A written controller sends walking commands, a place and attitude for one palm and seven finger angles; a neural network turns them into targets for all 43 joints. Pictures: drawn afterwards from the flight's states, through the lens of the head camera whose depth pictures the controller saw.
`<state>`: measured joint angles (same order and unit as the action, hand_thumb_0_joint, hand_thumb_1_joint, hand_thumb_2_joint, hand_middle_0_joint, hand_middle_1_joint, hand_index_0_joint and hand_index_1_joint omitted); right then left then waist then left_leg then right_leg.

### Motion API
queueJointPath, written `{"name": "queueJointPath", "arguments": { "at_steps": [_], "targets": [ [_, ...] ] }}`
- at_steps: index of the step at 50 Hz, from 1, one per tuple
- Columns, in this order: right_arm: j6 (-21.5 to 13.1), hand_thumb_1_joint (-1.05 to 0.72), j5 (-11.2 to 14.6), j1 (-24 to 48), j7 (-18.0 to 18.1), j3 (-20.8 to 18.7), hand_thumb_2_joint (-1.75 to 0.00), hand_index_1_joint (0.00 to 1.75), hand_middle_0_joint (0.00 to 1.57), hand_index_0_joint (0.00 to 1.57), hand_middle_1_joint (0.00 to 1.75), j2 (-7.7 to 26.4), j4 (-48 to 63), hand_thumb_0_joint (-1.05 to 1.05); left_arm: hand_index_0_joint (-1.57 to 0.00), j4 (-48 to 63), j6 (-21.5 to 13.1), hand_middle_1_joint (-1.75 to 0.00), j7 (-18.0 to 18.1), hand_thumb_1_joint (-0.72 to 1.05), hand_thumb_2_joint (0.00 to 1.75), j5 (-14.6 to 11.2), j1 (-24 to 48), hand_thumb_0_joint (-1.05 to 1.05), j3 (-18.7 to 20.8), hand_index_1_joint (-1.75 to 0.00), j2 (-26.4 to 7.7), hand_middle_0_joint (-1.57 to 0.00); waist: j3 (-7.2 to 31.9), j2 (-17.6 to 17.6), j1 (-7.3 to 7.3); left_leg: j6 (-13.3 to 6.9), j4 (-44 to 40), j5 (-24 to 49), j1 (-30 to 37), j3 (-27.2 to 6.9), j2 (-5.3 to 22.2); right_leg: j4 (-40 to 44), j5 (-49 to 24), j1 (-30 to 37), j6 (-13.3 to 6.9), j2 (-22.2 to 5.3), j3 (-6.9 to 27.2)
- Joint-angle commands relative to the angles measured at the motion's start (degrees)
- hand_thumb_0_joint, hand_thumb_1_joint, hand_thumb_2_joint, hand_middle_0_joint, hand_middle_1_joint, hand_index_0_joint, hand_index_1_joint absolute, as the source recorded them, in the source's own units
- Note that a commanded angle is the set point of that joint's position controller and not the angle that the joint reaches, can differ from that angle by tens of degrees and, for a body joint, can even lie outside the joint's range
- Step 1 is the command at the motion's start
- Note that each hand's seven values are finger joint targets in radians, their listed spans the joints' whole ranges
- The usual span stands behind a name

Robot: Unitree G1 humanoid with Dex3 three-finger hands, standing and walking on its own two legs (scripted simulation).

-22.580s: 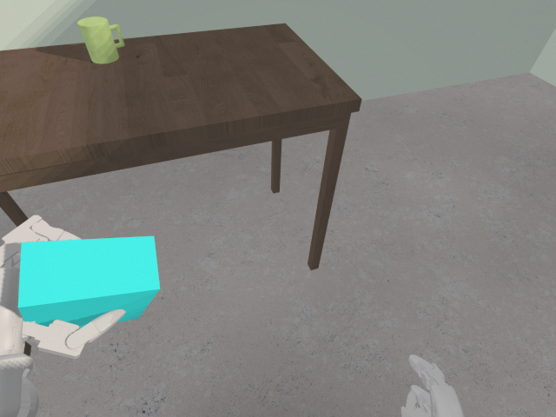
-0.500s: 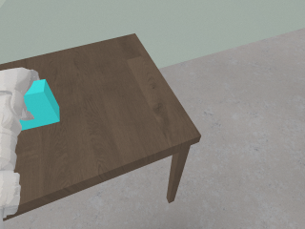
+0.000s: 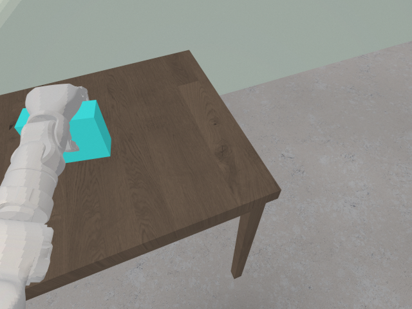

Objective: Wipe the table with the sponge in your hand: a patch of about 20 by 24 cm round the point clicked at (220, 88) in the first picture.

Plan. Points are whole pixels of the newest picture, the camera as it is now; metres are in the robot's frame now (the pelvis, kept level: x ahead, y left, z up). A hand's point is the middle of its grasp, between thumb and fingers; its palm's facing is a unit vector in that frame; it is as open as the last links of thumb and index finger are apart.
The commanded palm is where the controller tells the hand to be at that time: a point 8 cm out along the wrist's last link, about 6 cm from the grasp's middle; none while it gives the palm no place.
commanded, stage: slide across to the middle lane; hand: left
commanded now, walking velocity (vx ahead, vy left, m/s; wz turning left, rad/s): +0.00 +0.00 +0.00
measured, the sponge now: (72, 139) +0.43 +0.31 +0.08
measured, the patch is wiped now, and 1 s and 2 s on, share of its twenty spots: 0.45 0.75 0.85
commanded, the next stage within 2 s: wipe back along the middle lane in 0.18 s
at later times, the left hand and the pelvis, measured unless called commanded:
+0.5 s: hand (83, 127) +0.42 +0.27 +0.12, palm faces -0.05 +0.01 -1.00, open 9.8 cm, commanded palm +0.40 +0.27 +0.17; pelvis +0.01 -0.01 +0.00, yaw +0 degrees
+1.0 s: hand (88, 148) +0.38 +0.24 +0.12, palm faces +0.01 +0.00 -1.00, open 9.8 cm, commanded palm +0.34 +0.24 +0.15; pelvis +0.00 -0.01 +0.00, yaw +0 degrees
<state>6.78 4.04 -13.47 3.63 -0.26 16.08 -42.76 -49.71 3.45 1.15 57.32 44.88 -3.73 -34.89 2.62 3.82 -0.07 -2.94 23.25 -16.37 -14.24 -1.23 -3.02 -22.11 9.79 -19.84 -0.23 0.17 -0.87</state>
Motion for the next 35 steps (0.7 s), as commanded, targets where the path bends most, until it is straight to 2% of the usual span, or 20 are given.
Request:
{"name": "queueJointPath", "arguments": {
  "at_steps": [1, 2, 4, 6, 8, 9, 11, 14, 16, 18, 20, 21, 22, 24, 26, 28, 29, 31, 33, 35],
  "targets": [
    [-1.4, -0.9, -0.7, 1.5, 0.3, -2.2, -0.9, 0.3, 0.2, 0.2, 0.3, 9.1, 6.1, 0.0, -1.2, 13.7, 2.6, -1.6, 2.8, 0.1, 1.3, 0.1, 23.4, 0.0, 9.3, -1.6, -20.3, -1.2, 22.9, 0.8, -2.13, 4.4, -2.8, 33.0, 3.3, -0.3, 0.9, -0.7, -18.7, 19.5, -4.0, 1.4, -0.1],
    [-1.3, -0.9, -0.6, 1.9, 0.2, -1.9, -0.9, 0.3, 0.2, 0.2, 0.3, 8.5, 6.3, 0.0, -1.2, 13.4, 3.4, -1.6, 2.8, 0.1, 1.3, 0.2, 24.2, 0.0, 6.0, -1.6, -16.7, -1.2, 22.1, 0.5, -1.2, 4.3, -2.4, 34.0, 3.7, 0.1, 0.9, -1.1, -19.5, 19.3, -3.7, 1.2, -0.2],
    [-1.2, -0.9, -0.6, 2.1, -0.5, -2.1, -0.9, 0.3, 0.2, 0.2, 0.3, 8.6, 6.0, 0.0, -1.2, 14.1, 5.1, -1.6, 2.8, 0.1, 1.3, 0.3, 22.1, 0.0, 5.3, -1.6, -14.7, -1.2, 21.6, -0.4, -1.2, 4.4, -2.5, 36.8, 4.4, 0.1, 1.3, -0.9, -20.9, 19.1, -3.4, 1.1, -0.5],
    [-1.0, -0.9, -0.9, 3.5, -0.8, -2.0, -0.9, 0.3, 0.2, 0.2, 0.3, 8.9, 6.7, 0.0, -1.2, 16.9, 6.7, -1.6, 2.7, 0.1, 1.3, 0.0, 20.3, 0.0, 7.4, -1.6, -16.1, -1.2, 24.1, 0.2, -2.49, 4.6, -2.5, 41.1, 5.8, 0.0, 1.5, -0.8, -23.5, 21.0, -3.6, 1.2, -0.2],
    [-1.0, -0.9, -0.8, 3.8, -1.2, -2.0, -0.9, 0.3, 0.2, 0.2, 0.3, 8.6, 6.8, 0.0, -1.2, 18.1, 8.3, -1.6, 2.5, 0.1, 1.3, -0.1, 19.2, 0.0, 4.9, -1.6, -12.8, -1.2, 23.8, -0.6, -1.88, 4.4, -1.8, 43.3, 6.6, 0.2, 1.6, -1.4, -25.1, 21.0, -3.3, 1.1, -0.4],
    [-1.0, -0.9, -0.8, 4.1, -1.4, -2.0, -0.9, 0.3, 0.2, 0.2, 0.3, 8.7, 6.7, 0.0, -1.2, 18.7, 9.1, -1.6, 2.3, 0.1, 1.3, 0.1, 19.6, 0.0, 3.3, -1.6, -10.9, -1.2, 22.8, -1.5, -1.17, 4.4, -1.7, 43.5, 7.0, 0.0, 1.8, -1.3, -25.0, 20.0, -3.2, 1.1, -0.7],
    [-1.0, -0.9, -0.9, 5.1, -1.3, -2.0, -0.9, 0.3, 0.2, 0.2, 0.3, 8.8, 7.0, 0.0, -1.2, 20.1, 10.3, -1.6, 1.8, 0.1, 1.3, -0.2, 19.8, 0.0, 4.0, -1.6, -11.4, -1.2, 22.7, -1.2, -1.44, 4.0, -2.0, 42.1, 7.5, 0.1, 1.5, -0.5, -24.7, 20.0, -3.4, 1.3, -0.3],
    [-0.9, -0.9, -0.7, 5.5, -0.8, -1.6, -0.9, 0.3, 0.2, 0.2, 0.3, 8.7, 6.3, 0.0, -1.2, 18.7, 11.9, -1.6, 1.2, 0.1, 1.3, 0.3, 22.9, 0.0, 1.0, -1.6, -9.4, -1.2, 20.4, -3.1, 0.34, 3.4, -2.3, 37.1, 6.5, 0.6, 0.9, -0.6, -23.8, 19.5, -3.2, 1.1, -0.7],
    [-0.9, -0.9, -0.8, 6.4, -0.7, -1.4, -0.9, 0.3, 0.2, 0.2, 0.3, 8.9, 7.0, 0.0, -1.2, 19.9, 12.5, -1.6, 0.5, 0.1, 1.3, 0.4, 19.8, 0.0, 3.2, -1.6, -11.4, -1.2, 21.9, -2.2, -1.36, 3.2, -2.6, 37.3, 6.6, 0.6, 0.8, -0.5, -24.3, 21.1, -3.6, 1.2, -0.2],
    [-0.7, -0.9, -0.7, 6.6, -0.5, -1.2, -0.9, 0.3, 0.2, 0.2, 0.3, 8.4, 7.0, 0.0, -1.2, 20.1, 12.9, -1.6, -0.3, 0.1, 1.3, 0.7, 20.5, 0.0, -0.7, -1.6, -7.8, -1.2, 21.2, -1.1, -0.39, 3.3, -2.3, 37.5, 7.3, 0.6, 0.8, -1.0, -23.7, 20.1, -3.5, 0.9, -0.7],
    [-0.6, -0.9, -0.7, 7.0, -0.7, -1.2, -0.9, 0.3, 0.2, 0.2, 0.3, 8.3, 7.6, 0.0, -1.2, 21.2, 13.3, -1.6, -1.1, 0.1, 1.3, 0.6, 17.2, 0.0, -1.9, -1.6, -5.7, -1.2, 20.7, -0.7, -0.85, 3.3, -2.1, 38.0, 7.8, 0.5, 0.8, -1.1, -23.4, 19.6, -3.5, 1.0, -0.7],
    [-0.6, -0.9, -0.9, 7.5, -0.6, -1.2, -0.9, 0.3, 0.2, 0.2, 0.3, 8.5, 8.0, 0.0, -1.2, 22.4, 13.2, -1.6, -1.4, 0.1, 1.3, 0.4, 15.9, 0.0, 0.9, -1.6, -8.1, -1.2, 21.9, -1.0, -1.73, 3.3, -2.1, 38.7, 8.1, 0.2, 1.0, -0.8, -23.7, 20.2, -3.8, 1.2, -0.3],
    [-0.6, -0.9, -0.8, 7.8, -0.5, -1.0, -0.9, 0.3, 0.2, 0.2, 0.3, 8.2, 8.5, 0.0, -1.2, 22.4, 13.2, -1.6, -1.8, 0.1, 1.3, 0.1, 14.9, 0.0, -1.2, -1.6, -6.0, -1.2, 21.0, -1.3, -1.39, 3.0, -1.9, 37.6, 7.5, 0.6, 0.9, -1.4, -23.6, 20.4, -3.6, 0.9, -0.5],
    [-0.4, -0.9, -0.8, 7.8, -0.5, -0.9, -0.9, 0.3, 0.2, 0.2, 0.3, 8.4, 8.5, 0.0, -1.2, 21.9, 13.4, -1.6, -2.0, 0.1, 1.3, -0.1, 13.5, 0.0, -1.2, -1.6, -5.8, -1.2, 18.3, -2.7, -1.17, 2.9, -2.4, 33.9, 5.9, 0.8, 0.8, -1.1, -22.1, 19.7, -3.6, 0.9, -0.8],
    [-0.3, -0.9, -0.8, 9.0, -0.3, -0.7, -0.9, 0.3, 0.2, 0.2, 0.3, 8.5, 9.3, 0.0, -1.2, 23.6, 13.7, -1.6, -2.0, 0.1, 1.3, -0.2, 11.4, 0.0, 1.1, -1.6, -7.6, -1.2, 18.7, -2.6, -2.43, 2.8, -2.9, 33.4, 5.4, 0.6, 0.9, -0.9, -21.7, 20.2, -3.9, 0.9, -0.3],
    [-0.5, -0.9, -0.7, 9.1, -0.4, -0.7, -0.9, 0.3, 0.2, 0.2, 0.3, 8.1, 9.4, 0.0, -1.2, 24.6, 14.0, -1.6, -1.8, 0.1, 1.3, -0.3, 11.1, 0.0, -1.7, -1.6, -4.3, -1.2, 18.2, -3.4, -1.87, 2.7, -2.6, 32.7, 5.6, 0.7, 0.9, -1.4, -21.0, 19.8, -3.7, 0.8, -0.6],
    [-0.5, -0.9, -0.7, 9.2, -0.4, -0.7, -0.9, 0.3, 0.2, 0.2, 0.3, 8.2, 9.4, 0.0, -1.2, 25.3, 14.2, -1.6, -1.7, 0.1, 1.3, -0.1, 11.0, 0.0, -1.8, -1.6, -4.3, -1.2, 17.5, -3.1, -1.72, 2.8, -2.7, 32.1, 5.6, 0.7, 1.0, -1.3, -20.7, 19.3, -3.7, 0.9, -0.6],
    [-0.5, -0.9, -0.9, 10.4, -0.4, -0.6, -0.9, 0.3, 0.2, 0.2, 0.3, 8.4, 10.0, 0.0, -1.2, 26.6, 14.8, -1.6, -1.4, 0.1, 1.3, 0.1, 7.9, 0.0, 1.3, -1.6, -7.1, -1.2, 18.4, -2.8, -3.17, 2.6, -2.9, 31.6, 5.0, 0.6, 0.8, -1.0, -20.7, 20.3, -4.0, 1.0, 0.2],
    [-0.6, -0.9, -0.7, 10.6, -0.4, -0.5, -0.9, 0.3, 0.2, 0.2, 0.3, 7.8, 10.0, 0.0, -1.2, 27.1, 15.6, -1.6, -1.4, 0.1, 1.3, -0.1, 8.2, 0.0, -2.7, -1.6, -2.6, -1.2, 16.8, -3.3, -2.07, 2.4, -2.8, 29.7, 4.8, 1.1, 0.7, -1.4, -19.6, 19.6, -3.8, 0.8, -0.4],
    [-0.7, -0.9, -0.8, 11.0, -0.5, -0.5, -0.9, 0.3, 0.2, 0.2, 0.3, 8.0, 10.1, 0.0, -1.2, 27.9, 16.4, -1.6, -1.1, 0.1, 1.3, -0.2, 6.4, 0.0, -2.0, -1.6, -3.1, -1.2, 16.6, -2.8, -2.67, 2.5, -3.1, 28.2, 4.6, 1.0, 0.7, -1.3, -18.6, 19.6, -3.9, 0.9, -0.2]
  ]
}}
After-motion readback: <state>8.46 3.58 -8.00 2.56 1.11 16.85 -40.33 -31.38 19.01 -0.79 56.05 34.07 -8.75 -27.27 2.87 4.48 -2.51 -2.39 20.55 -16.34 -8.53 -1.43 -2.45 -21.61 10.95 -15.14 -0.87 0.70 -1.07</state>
